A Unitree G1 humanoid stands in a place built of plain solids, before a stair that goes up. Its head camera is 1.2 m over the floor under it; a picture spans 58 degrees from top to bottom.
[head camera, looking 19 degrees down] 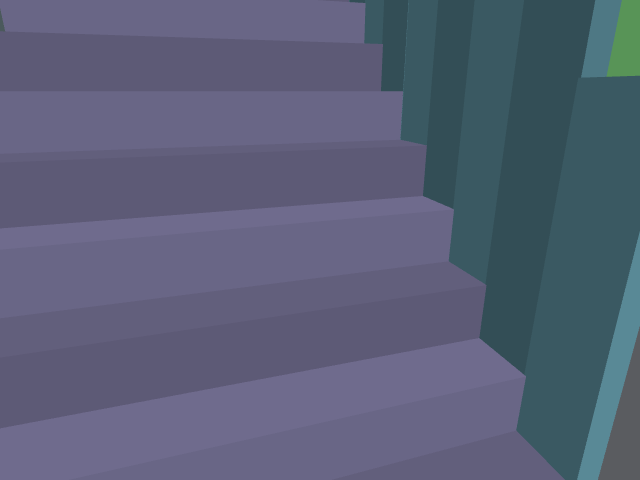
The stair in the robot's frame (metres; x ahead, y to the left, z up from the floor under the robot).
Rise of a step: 0.20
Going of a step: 0.22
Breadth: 1.53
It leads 17 degrees to the left of straight ahead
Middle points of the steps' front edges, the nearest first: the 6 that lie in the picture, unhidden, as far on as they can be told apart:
0.85 0.12 0.40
1.06 0.19 0.60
1.27 0.25 0.80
1.48 0.32 1.00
1.69 0.38 1.20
1.90 0.45 1.40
